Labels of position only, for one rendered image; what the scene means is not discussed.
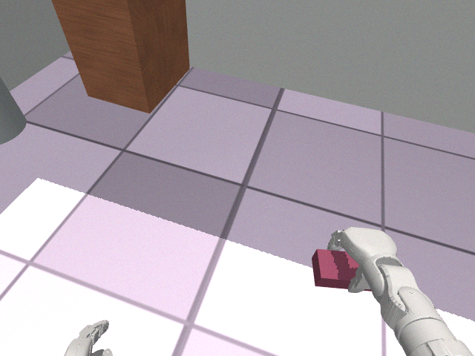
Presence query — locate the right robot arm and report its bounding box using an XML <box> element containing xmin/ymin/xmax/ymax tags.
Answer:
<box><xmin>363</xmin><ymin>254</ymin><xmax>473</xmax><ymax>356</ymax></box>

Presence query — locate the left robot hand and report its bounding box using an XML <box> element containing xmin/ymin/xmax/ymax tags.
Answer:
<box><xmin>64</xmin><ymin>320</ymin><xmax>113</xmax><ymax>356</ymax></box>

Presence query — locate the right robot hand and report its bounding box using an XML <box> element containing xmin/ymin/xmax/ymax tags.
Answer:
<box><xmin>327</xmin><ymin>227</ymin><xmax>397</xmax><ymax>293</ymax></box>

